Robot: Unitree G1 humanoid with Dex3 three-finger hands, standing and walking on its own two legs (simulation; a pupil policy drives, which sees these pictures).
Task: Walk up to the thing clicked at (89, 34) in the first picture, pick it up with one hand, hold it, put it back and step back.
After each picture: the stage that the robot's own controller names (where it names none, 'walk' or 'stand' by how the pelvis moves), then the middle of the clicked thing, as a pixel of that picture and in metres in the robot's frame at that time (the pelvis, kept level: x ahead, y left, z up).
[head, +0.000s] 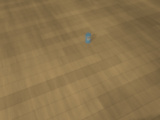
stand; (88, 38) +1.52 -0.10 -0.72
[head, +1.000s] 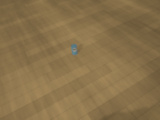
walk; (74, 49) +1.39 +0.17 -0.69
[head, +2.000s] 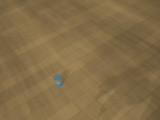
walk; (58, 80) +0.88 +0.30 -0.71
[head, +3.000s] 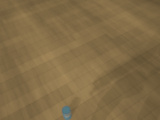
walk; (66, 113) +0.55 +0.17 -0.71
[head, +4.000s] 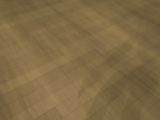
stand; out of the picture +0.37 +0.16 -0.71
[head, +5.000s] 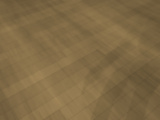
stand; out of the picture +0.35 +0.15 -0.72
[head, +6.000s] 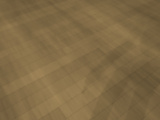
stand; out of the picture +0.36 +0.15 -0.73
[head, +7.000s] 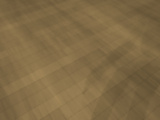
stand; out of the picture +0.35 +0.15 -0.73
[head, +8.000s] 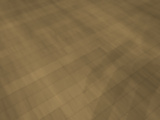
stand; out of the picture +0.34 +0.15 -0.73
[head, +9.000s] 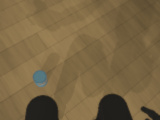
go down; (40, 79) +0.42 +0.17 -0.42
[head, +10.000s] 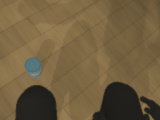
go down; (34, 68) +0.44 +0.18 -0.32
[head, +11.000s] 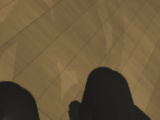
close in; out of the picture +0.42 +0.22 -0.23
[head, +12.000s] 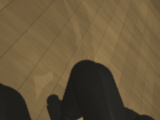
close; out of the picture +0.43 +0.24 -0.23
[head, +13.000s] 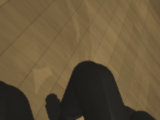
lift; out of the picture +0.41 +0.24 -0.24
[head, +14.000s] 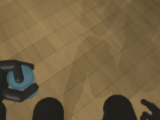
lift; (24, 83) +0.33 +0.19 -0.04
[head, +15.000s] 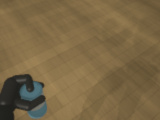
hold; (34, 100) +0.31 +0.16 -0.01
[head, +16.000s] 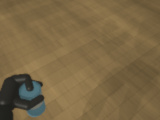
hold; (33, 99) +0.32 +0.17 -0.01
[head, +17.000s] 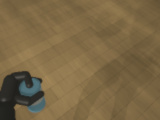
crouch; (33, 95) +0.34 +0.16 -0.04
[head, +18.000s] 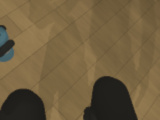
lower; out of the picture +0.48 +0.20 -0.10
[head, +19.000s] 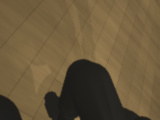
lower; out of the picture +0.45 +0.27 -0.23
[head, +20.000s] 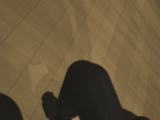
lower; out of the picture +0.45 +0.26 -0.24
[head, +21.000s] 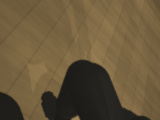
lower; out of the picture +0.45 +0.26 -0.24
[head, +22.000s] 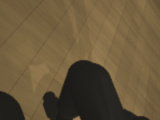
lower; out of the picture +0.45 +0.25 -0.24
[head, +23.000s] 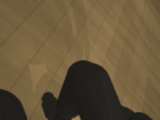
open; out of the picture +0.44 +0.23 -0.24
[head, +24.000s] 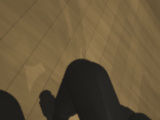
rise; out of the picture +0.44 +0.23 -0.24
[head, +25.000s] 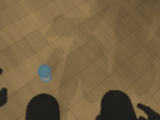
walk; (45, 73) +0.45 +0.16 -0.40
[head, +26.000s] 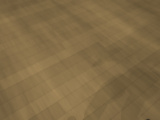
stand; out of the picture +0.38 +0.12 -0.66
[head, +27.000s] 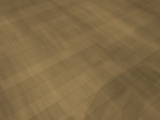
stand; out of the picture +0.38 +0.14 -0.67
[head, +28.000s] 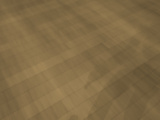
stand; out of the picture +0.39 +0.13 -0.70
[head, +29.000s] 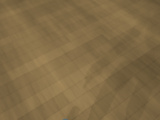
walk; out of the picture +0.41 +0.13 -0.71
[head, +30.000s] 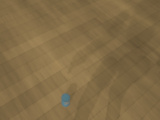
walk; (65, 100) +0.54 +0.07 -0.71
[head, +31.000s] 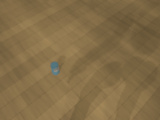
walk; (55, 68) +0.81 +0.21 -0.68
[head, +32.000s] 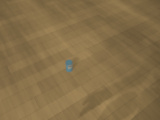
stand; (69, 65) +1.04 +0.13 -0.70
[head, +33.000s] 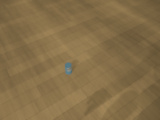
stand; (68, 68) +1.03 +0.12 -0.73
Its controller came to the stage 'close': yes
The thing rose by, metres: 0.71
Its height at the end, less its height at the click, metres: +0.00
